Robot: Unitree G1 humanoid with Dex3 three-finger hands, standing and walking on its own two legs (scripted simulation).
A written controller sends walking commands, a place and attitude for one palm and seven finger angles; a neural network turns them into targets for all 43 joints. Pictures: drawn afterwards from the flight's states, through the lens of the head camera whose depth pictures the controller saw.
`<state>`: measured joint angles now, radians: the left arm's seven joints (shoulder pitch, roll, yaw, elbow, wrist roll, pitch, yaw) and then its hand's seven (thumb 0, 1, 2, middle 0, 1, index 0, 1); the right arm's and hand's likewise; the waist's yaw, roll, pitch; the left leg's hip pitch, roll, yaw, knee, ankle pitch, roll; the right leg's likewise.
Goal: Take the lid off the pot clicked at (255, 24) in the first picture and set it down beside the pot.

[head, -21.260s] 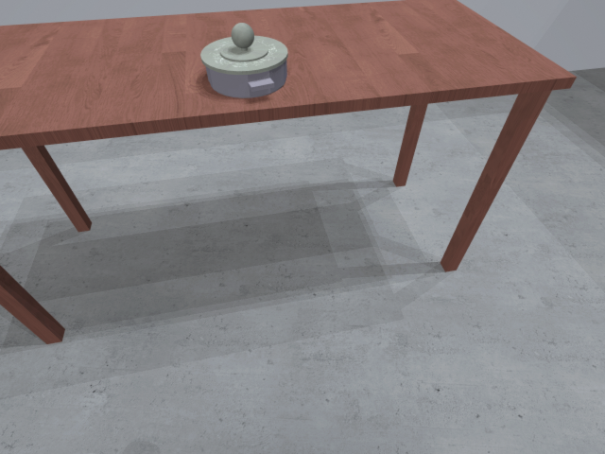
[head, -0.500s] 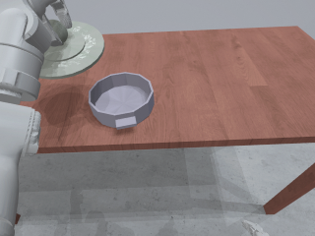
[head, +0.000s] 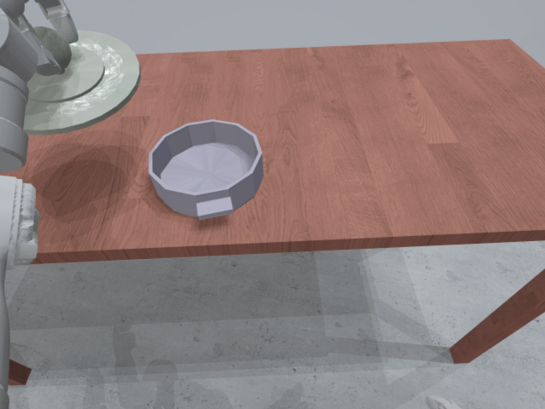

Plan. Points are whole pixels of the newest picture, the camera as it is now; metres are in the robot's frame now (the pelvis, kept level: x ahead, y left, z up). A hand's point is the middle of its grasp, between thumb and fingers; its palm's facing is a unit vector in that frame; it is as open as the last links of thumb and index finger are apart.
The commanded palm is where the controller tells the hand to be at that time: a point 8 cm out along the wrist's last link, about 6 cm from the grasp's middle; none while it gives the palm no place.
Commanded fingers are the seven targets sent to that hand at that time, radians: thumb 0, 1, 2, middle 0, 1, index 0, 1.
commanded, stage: move the lid sideways beside the pot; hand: left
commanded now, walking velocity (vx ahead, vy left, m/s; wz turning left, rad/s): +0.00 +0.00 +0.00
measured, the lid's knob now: (47, 50) +0.47 +0.28 +0.30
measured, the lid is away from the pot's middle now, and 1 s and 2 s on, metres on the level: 0.17 0.22 0.23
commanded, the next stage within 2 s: lower the lid onto the table in 0.70 s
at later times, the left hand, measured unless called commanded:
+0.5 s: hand out of the picture +0.44 +0.32 +0.32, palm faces -0.09 -0.15 -0.99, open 8.1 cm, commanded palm +0.43 +0.33 +0.39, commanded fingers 0.00 0.52 1.07 -0.86 -1.04 -0.86 -1.03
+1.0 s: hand out of the picture +0.44 +0.32 +0.31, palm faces -0.11 -0.17 -0.98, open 8.1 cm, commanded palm +0.43 +0.33 +0.37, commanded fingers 0.00 0.52 1.07 -0.86 -1.04 -0.86 -1.03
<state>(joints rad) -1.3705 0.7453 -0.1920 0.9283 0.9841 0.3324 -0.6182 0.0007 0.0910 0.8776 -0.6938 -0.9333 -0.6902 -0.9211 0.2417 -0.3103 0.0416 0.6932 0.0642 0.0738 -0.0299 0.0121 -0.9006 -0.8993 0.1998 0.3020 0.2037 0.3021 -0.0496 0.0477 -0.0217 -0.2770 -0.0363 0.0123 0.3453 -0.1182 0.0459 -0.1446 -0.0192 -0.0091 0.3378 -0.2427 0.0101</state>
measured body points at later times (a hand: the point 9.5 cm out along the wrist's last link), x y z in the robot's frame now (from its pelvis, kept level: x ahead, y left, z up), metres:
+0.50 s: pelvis +0.01 +0.00 +0.00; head +0.04 -0.02 +0.45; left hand +0.44 +0.32 +0.37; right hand +0.11 -0.28 -0.12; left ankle +0.04 +0.09 -0.75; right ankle -0.05 -0.13 -0.75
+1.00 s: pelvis +0.01 +0.00 +0.00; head +0.04 -0.02 +0.45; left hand +0.44 +0.33 +0.36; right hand +0.10 -0.27 -0.13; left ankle +0.04 +0.09 -0.75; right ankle -0.05 -0.13 -0.75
